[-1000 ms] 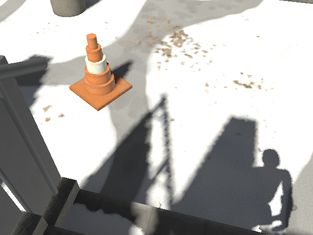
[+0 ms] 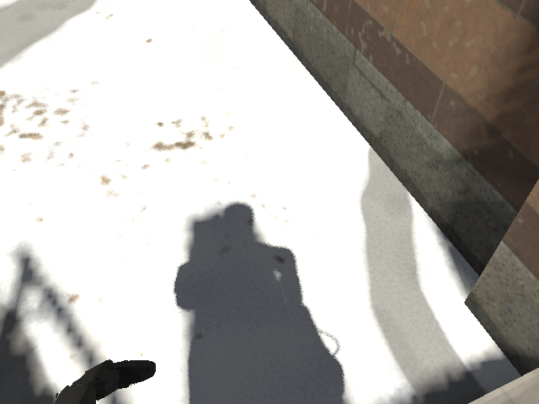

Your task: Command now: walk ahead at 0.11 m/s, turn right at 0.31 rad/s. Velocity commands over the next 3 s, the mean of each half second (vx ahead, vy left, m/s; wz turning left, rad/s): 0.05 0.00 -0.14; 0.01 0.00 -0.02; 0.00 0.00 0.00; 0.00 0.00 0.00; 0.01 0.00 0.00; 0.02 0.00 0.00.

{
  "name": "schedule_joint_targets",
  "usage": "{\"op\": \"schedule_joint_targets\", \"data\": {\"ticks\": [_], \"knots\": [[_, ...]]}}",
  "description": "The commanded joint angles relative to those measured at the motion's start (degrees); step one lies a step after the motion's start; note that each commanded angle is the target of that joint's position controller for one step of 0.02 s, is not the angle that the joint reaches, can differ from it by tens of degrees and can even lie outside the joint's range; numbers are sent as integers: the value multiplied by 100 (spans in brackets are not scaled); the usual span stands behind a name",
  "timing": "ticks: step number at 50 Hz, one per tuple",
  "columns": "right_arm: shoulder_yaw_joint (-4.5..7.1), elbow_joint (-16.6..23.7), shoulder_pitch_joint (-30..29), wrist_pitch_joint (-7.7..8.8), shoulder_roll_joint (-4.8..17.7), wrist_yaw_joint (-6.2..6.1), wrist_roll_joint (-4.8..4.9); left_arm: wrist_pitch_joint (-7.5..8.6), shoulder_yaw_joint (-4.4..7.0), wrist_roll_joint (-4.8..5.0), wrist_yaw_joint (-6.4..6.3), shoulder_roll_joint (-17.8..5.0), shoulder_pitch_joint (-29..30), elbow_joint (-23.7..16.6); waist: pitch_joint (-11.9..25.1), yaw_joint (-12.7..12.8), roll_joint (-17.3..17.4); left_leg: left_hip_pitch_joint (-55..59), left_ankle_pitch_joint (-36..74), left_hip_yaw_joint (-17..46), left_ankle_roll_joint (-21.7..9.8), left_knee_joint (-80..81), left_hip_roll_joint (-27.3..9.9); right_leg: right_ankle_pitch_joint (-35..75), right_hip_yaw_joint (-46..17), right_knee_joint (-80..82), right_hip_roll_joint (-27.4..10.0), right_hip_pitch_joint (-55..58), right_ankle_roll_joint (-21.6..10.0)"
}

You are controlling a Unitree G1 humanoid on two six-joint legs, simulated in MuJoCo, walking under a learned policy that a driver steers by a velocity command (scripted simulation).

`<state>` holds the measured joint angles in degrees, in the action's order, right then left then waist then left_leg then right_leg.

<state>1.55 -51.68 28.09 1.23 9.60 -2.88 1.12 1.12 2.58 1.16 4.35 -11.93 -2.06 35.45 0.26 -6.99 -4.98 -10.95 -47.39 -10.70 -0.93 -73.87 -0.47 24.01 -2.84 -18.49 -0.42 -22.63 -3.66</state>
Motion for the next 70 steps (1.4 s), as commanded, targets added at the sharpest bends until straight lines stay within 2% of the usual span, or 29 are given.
{"op": "schedule_joint_targets", "data": {"ticks": [1, 2, 3, 4, 5, 6, 7, 8, 9, 10, 11, 12, 14, 15, 18, 20, 21, 22, 23, 24, 26, 27, 29, 30, 36, 40, 42, 49, 70], "knots": [[-15, 69, 1134, 137, 203, 306, -14, -3, 264, -291, -121, -1331, -2918, 844, 1972, 1019, -1120, -4363, -1630, 1112, 426, -4809, 126, 6724, -1385, -2580, -2080, 6271, -1575], [0, 258, 971, 238, 754, 430, 166, -94, 161, -210, -82, -889, -2967, 967, 2958, 1302, -831, -4405, -1417, 2211, 606, -4848, -21, 5871, -1805, -2557, -2344, 6292, -2125], [46, 526, 343, 149, 921, 414, 141, -174, 56, -104, -101, -693, -2341, 885, 2736, 1144, -179, -4395, -1031, 2049, 725, -4381, -284, 4291, -1669, -2096, -2242, 5377, -2051], [-20, 672, -64, -32, 653, 277, 145, -195, -35, -17, -138, -590, -1522, 823, 2372, 728, 698, -3969, -112, 2023, 740, -3469, -546, 2097, -1757, -1584, -2126, 3975, -1853], [-66, 801, -342, -233, 357, 147, 98, -219, -119, 15, -175, -529, -658, 625, 1767, 321, 1109, -3565, 556, 1790, 741, -3424, -544, 395, -2184, -880, -2269, 2445, -1847], [30, 699, -453, -401, 496, 2, 56, -157, -116, -160, -156, -594, -442, 485, 1095, 325, 1308, -2915, 1759, 1701, 703, -2916, -363, 26, -2049, -603, -2043, 886, -1636], [68, 736, -442, -419, 449, -75, 50, -118, -123, -229, -237, -711, -481, 546, 844, 272, 984, -2915, 2283, 1815, 657, -2918, -301, 12, -1980, -607, -1931, 429, -1424], [113, 757, -452, -392, 523, -127, 29, -42, -161, -286, -335, -651, -656, 640, 764, 231, 720, -2933, 2456, 1912, 632, -2746, -273, 90, -1866, -709, -1773, 216, -1354], [121, 863, -659, -365, 419, -194, -57, -18, -154, -288, -485, -562, -887, 737, 355, 296, 612, -3065, 3120, 2033, 686, -1786, -150, -428, -1462, -684, -1430, -46, -1238], [180, 889, -723, -313, 511, -231, -91, 34, -195, -289, -567, -363, -1084, 853, 365, 303, 423, -2840, 3475, 2111, 657, -925, -179, -354, -1291, -650, -1212, -32, -1154], [159, 970, -790, -316, 354, -223, -188, -16, -265, -222, -635, -127, -1179, 959, 533, 294, 117, -2741, 3666, 2038, 700, 198, -287, -445, -1087, -691, -1005, 383, -984], [105, 994, -826, -360, 161, -202, -211, -75, -317, -179, -678, 15, -1250, 1043, 769, 313, -126, -2300, 3659, 1925, 758, 958, -319, -608, -889, -739, -840, 555, -829], [78, 975, -793, -457, 99, -71, -157, -148, -278, -183, -634, -174, -1055, 1058, 875, 221, -416, -1434, 3455, 1652, 803, 1488, -302, -1053, -847, -651, -767, 232, -713], [120, 798, -577, -475, 189, -2, -133, -130, -251, -261, -604, -344, -1007, 1027, 903, 149, -349, -607, 3902, 1372, 850, 1219, -172, -1613, -733, -532, -691, -367, -709], [84, 817, -759, -555, 154, 52, -242, -155, -233, -216, -519, -256, -906, 1060, -33, 278, -556, -129, 3269, 1191, 637, 2135, -129, -3037, -969, -179, -704, -988, -765], [38, 938, -889, -467, 142, 38, -190, -189, -274, -103, -549, -142, -882, 1097, -464, 308, -553, -259, 2814, 1326, 354, 4263, -229, -2619, -1197, -400, -634, -332, -627], [100, 813, -861, -461, 477, 55, -282, -141, -268, -106, -563, -109, -1278, 1202, -440, 534, -11, -17, 3365, 1369, 310, 4379, -293, -2302, -1267, -705, -524, -139, -498], [197, 691, -645, -488, 853, 88, -245, -103, -229, -65, -537, -211, -1678, 1248, -142, 761, 722, 380, 4540, 1489, 161, 4203, -492, -2317, -1127, -975, -328, -118, -338], [182, 646, -555, -499, 780, 149, -178, -87, -145, 6, -516, -422, -1799, 1336, 71, 793, 943, 505, 4741, 1519, -24, 4237, -499, -2607, -877, -1052, -154, -114, -255], [166, 533, -544, -453, 557, 213, -161, -125, -111, 77, -533, -420, -1518, 1289, -54, 736, 1163, -242, 3679, 1696, -153, 4544, -450, -3429, -449, -913, 45, 281, -128], [64, 525, -754, -358, 278, 222, -186, -286, -77, 24, -563, -364, -1116, 1318, -348, 686, 937, -687, 3060, 1663, -134, 4886, -400, -3728, -392, -878, 67, 594, 22], [62, 518, -723, -347, 326, 195, -231, -329, -111, -29, -524, -201, -1067, 1271, -315, 743, 982, -686, 2918, 1651, -116, 4927, -361, -3753, -401, -829, 57, 758, 61], [75, 494, -690, -329, 383, 169, -216, -355, -125, -47, -463, -63, -1028, 1332, -262, 757, 955, -593, 3039, 1668, -130, 4985, -372, -3558, -394, -782, 40, 923, 44], [24, 486, -659, -298, 237, 161, -196, -367, -110, -60, -449, -112, -1036, 1378, -269, 753, 885, -560, 3205, 1708, -166, 5029, -417, -3423, -430, -730, 11, 982, 62], [7, 309, -368, -220, 345, 133, -130, -381, -96, -40, -516, -132, -1095, 1633, -263, 731, 756, -292, 4010, 1782, -255, 5208, -450, -3002, -416, -611, -71, 1260, 212], [-11, 272, -287, -174, 359, 130, -180, -374, -40, 14, -558, -282, -1082, 1809, -232, 717, 627, -123, 4456, 1769, -284, 5277, -433, -2831, -416, -487, -97, 1342, 286], [-18, 238, -270, -156, 368, 136, -142, -376, -24, -1, -557, -289, -1089, 1919, -196, 699, 668, -9, 4650, 1748, -298, 5312, -424, -2712, -414, -439, -153, 1384, 352], [-48, 49, -127, -131, 261, 197, -174, -394, 23, 4, -582, -314, -1062, 2168, -207, 659, 697, 197, 5106, 1688, -279, 5413, -391, -2503, -407, -399, -240, 1347, 372], [-17, -235, -185, -226, 348, 125, -164, -334, 84, 10, -651, -338, -1246, 2661, -310, 692, 553, 208, 4485, 1662, -250, 5671, -244, -2660, -269, -153, -346, 1270, 432]]}}
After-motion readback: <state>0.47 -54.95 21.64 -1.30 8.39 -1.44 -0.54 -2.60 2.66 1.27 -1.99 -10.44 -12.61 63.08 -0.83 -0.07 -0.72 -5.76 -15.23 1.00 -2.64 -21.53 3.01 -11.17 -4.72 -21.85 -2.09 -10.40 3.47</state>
